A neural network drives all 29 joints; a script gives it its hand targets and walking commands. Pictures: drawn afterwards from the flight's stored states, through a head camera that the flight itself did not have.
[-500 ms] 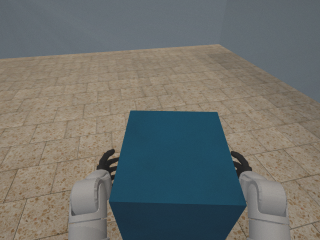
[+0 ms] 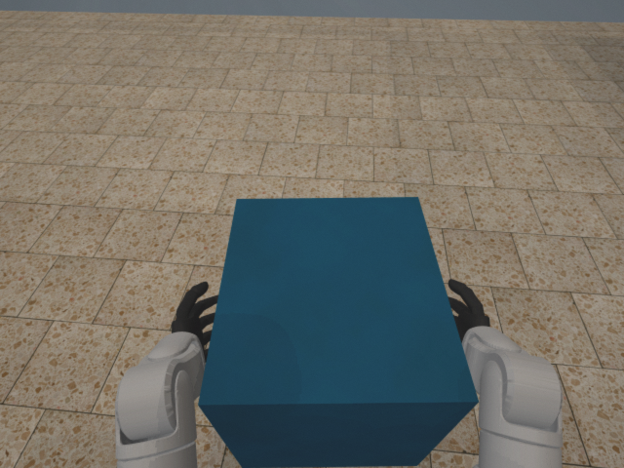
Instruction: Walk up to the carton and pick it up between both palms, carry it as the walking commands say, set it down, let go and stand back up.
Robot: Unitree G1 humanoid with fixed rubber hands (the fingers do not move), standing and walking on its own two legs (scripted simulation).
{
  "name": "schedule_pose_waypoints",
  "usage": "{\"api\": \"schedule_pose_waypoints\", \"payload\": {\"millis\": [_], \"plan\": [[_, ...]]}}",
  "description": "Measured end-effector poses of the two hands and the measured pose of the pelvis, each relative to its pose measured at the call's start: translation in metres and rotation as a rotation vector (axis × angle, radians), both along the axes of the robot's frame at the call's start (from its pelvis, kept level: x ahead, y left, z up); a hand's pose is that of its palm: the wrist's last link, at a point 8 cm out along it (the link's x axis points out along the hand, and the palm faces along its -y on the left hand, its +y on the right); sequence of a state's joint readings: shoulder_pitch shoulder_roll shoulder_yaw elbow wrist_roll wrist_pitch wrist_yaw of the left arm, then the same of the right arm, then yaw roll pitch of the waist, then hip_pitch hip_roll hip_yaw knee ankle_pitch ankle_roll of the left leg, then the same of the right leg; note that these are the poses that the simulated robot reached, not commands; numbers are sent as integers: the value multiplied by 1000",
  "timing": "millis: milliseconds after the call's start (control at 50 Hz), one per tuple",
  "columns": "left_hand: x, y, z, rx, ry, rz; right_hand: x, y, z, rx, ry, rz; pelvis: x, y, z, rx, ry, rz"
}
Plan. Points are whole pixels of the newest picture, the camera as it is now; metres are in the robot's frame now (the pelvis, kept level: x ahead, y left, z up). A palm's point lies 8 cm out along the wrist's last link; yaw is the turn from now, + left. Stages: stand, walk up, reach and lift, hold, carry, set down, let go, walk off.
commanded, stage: carry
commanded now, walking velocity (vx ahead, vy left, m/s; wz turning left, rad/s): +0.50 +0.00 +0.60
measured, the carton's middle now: (328, 335) +0.29 -0.01 +0.01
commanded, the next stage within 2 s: none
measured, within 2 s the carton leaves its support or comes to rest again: neither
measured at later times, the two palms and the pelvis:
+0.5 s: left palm (180, 174) +0.58 +0.23 +0.06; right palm (361, 149) +0.64 -0.10 +0.05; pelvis +0.36 +0.03 -0.01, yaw +16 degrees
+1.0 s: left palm (116, 106) +0.83 +0.42 +0.05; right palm (255, 74) +0.98 +0.13 +0.05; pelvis +0.69 +0.16 -0.01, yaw +29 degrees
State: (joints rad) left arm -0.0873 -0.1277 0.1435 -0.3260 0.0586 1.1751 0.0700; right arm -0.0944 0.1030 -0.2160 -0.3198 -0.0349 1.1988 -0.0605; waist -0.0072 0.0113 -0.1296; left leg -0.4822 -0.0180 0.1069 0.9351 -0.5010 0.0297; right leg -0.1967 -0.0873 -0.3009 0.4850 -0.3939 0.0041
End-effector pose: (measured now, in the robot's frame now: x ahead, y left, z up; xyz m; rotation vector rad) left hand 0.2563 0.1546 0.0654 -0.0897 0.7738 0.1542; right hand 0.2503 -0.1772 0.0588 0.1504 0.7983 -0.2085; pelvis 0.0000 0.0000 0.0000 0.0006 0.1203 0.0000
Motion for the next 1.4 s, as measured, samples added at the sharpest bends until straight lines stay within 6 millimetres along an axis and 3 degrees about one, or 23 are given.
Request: {"api": "schedule_pose_waypoints", "payload": {"millis": [80,180,340,420,500,620,760,840,920,1020,1100,1160,1260,1400], "plan": [[43,24,0,-8,-44,97,72,25,0,16,-44,75,57,2,-6,24,-24,26],[113,50,-10,-18,-86,146,156,52,-12,1,-86,135,140,17,-26,65,-65,37],[219,56,-7,-9,1,130,253,57,-16,8,3,122,250,25,-9,43,-64,106],[276,57,-6,7,-33,136,320,59,-14,16,-31,136,309,23,-13,4,-66,188],[322,75,-4,16,-33,194,392,81,-4,-20,-34,236,363,25,-9,-20,-42,273],[368,128,5,14,-52,359,492,149,9,5,-54,372,443,46,-1,-3,-21,351],[433,203,-13,-14,-86,499,590,239,-9,-2,-84,498,540,100,-23,55,-49,386],[475,229,-17,-31,-9,514,630,264,-19,-15,-4,509,587,124,-13,47,-51,426],[521,248,-14,-31,18,506,675,282,-17,-16,23,499,636,146,-4,32,-53,465],[590,274,-10,-9,-40,515,750,311,-12,5,-35,510,708,170,-11,16,-58,522],[637,303,-7,27,-52,545,814,349,-9,4,-57,572,762,191,-14,-31,-57,621],[653,328,-4,27,-32,605,850,388,-2,-6,-41,644,795,208,-6,-34,-45,671],[664,378,3,15,-31,747,896,466,8,8,-35,759,846,248,3,-17,-34,742],[690,467,-9,-10,-104,897,949,584,2,1,-101,896,912,328,-18,46,-37,773]]}}
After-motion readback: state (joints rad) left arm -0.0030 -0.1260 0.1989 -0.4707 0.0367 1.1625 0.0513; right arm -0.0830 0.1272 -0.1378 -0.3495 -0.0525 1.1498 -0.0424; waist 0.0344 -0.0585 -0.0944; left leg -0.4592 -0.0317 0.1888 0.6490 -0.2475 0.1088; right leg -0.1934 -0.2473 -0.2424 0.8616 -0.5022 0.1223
